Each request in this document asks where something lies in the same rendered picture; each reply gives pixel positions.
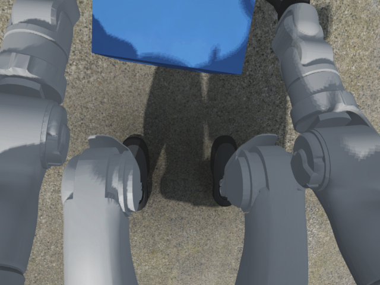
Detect right robot upper arm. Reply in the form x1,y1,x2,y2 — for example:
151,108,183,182
290,125,380,285

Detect right robot thigh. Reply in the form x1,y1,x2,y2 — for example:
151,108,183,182
230,145,308,285

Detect right robot foot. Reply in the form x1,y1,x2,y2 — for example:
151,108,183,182
210,135,237,207

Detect robot right hand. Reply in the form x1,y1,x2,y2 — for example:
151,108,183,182
266,0,310,21

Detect carton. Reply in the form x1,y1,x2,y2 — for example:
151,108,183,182
91,0,255,75

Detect left robot upper arm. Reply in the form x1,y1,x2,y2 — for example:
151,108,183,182
0,93,70,285

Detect left robot forearm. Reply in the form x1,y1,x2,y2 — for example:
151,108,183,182
0,0,80,105

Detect right robot forearm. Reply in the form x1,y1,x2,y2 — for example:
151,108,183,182
271,3,380,136

